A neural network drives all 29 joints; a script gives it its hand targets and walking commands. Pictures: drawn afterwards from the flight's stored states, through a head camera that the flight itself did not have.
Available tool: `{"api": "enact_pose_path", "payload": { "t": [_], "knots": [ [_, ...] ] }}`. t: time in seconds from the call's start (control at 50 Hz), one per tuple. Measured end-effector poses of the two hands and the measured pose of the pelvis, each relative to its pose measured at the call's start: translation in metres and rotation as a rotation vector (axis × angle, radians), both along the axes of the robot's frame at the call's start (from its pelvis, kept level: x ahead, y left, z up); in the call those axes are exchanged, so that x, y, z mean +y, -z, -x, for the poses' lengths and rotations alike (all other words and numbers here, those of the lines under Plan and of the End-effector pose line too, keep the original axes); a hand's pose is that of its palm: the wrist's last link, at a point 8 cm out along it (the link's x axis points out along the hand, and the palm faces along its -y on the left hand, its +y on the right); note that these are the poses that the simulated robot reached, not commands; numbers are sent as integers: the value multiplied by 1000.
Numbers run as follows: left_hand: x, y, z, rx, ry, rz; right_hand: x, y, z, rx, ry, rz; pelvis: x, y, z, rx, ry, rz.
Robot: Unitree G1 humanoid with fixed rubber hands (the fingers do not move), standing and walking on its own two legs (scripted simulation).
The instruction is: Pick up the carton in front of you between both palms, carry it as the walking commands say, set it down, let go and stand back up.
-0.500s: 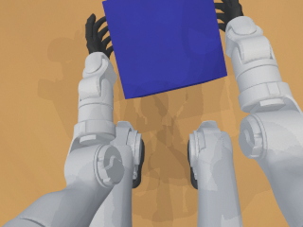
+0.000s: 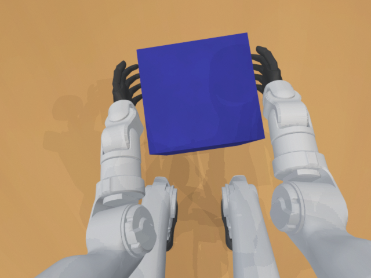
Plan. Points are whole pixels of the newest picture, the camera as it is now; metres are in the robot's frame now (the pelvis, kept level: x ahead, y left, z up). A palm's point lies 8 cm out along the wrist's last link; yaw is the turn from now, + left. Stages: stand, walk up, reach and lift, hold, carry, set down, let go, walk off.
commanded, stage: reach and lift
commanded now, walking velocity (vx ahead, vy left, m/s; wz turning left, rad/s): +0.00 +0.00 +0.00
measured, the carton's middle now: (197, 107) +0.47 -0.01 -0.13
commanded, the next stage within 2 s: none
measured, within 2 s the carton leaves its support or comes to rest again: neither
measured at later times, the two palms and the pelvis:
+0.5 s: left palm (78, 83) +0.42 +0.14 +0.12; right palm (309, 70) +0.43 -0.15 +0.11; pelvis +0.04 +0.00 +0.14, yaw -1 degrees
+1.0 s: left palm out of the picture +0.39 +0.15 +0.27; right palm out of the picture +0.38 -0.15 +0.26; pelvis +0.08 +0.01 +0.24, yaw -1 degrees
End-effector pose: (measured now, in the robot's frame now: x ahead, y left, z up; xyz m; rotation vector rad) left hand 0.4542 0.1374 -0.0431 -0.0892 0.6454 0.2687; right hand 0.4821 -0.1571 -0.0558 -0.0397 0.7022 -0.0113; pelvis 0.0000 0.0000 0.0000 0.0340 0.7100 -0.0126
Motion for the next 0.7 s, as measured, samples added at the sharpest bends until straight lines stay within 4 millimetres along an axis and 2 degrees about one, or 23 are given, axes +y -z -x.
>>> {"api": "enact_pose_path", "payload": {
  "t": [0.3, 0.7],
  "knots": [
    [5, -101, 21, 11, 33, -2, 4, -102, 31, 10, 45, -9, -2, -84, -26, -126, 3, 12],
    [7, -222, 48, 9, 89, -8, 6, -223, 76, 5, 112, -12, 3, -189, -64, -389, 8, 33]
  ]
}}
